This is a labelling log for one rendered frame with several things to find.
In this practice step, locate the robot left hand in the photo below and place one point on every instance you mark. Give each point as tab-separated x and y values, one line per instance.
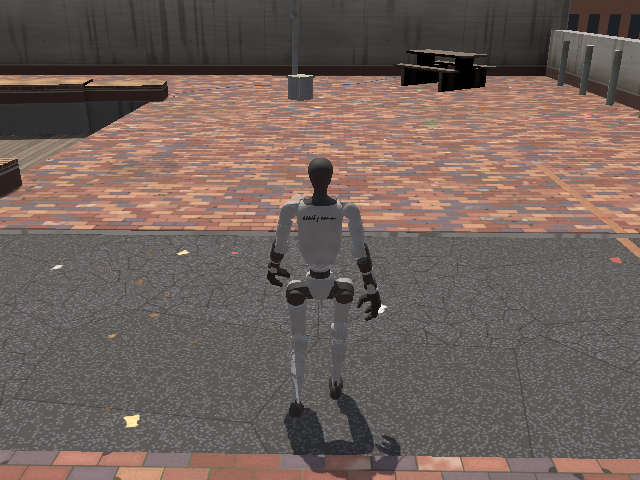
280	272

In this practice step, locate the robot right hand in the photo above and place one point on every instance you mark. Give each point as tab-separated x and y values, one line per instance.
375	304

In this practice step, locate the robot left upper arm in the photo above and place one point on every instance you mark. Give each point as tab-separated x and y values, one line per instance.
288	211

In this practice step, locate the robot right forearm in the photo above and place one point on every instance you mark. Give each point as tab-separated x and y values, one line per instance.
367	273

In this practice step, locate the robot right upper arm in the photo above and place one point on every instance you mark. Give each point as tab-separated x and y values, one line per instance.
351	211

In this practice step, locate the robot left forearm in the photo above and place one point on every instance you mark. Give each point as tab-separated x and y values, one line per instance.
275	260

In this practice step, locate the robot right thigh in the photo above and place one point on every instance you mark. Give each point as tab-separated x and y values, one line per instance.
343	297

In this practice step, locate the robot right foot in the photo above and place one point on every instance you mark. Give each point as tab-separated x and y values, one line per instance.
335	391

